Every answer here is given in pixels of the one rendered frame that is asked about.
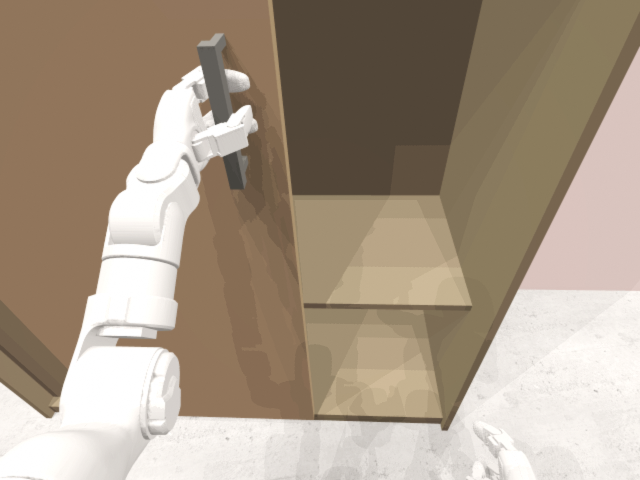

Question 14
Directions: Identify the left robot hand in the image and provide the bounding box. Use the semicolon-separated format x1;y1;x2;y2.
153;66;258;171

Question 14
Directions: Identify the robot left upper arm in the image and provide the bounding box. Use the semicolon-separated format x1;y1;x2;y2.
0;346;181;480

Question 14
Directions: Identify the handle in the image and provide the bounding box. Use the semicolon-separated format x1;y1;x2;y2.
197;33;248;190

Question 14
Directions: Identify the left robot forearm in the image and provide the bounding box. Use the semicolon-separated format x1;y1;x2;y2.
59;140;201;424

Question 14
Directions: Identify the wardrobe door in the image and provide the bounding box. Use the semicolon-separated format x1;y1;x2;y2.
0;0;315;420
0;300;68;397

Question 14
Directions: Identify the right robot hand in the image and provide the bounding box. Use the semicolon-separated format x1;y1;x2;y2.
466;420;538;480

